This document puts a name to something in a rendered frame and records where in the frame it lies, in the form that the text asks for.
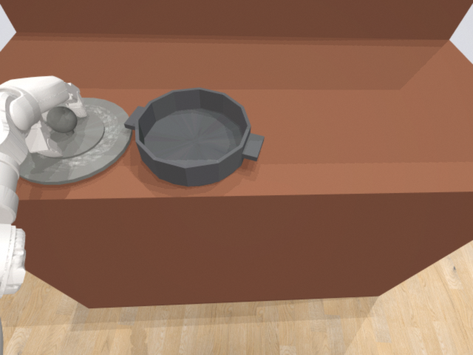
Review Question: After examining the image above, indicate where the knob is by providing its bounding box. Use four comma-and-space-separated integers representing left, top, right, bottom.
47, 106, 78, 133

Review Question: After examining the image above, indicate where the robot left hand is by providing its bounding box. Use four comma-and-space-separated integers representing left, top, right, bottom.
0, 76, 87, 157

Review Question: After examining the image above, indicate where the left robot upper arm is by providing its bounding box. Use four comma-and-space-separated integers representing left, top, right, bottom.
0, 224, 26, 355

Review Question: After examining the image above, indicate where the lid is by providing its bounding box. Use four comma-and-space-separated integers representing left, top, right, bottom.
19, 98, 132, 185

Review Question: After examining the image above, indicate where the left robot forearm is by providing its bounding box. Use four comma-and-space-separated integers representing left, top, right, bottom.
0, 85, 41, 224

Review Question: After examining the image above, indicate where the table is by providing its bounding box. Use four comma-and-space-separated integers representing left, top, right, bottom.
0, 0, 473, 308

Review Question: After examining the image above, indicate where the pot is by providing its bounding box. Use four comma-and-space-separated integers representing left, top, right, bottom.
124, 87, 265, 187

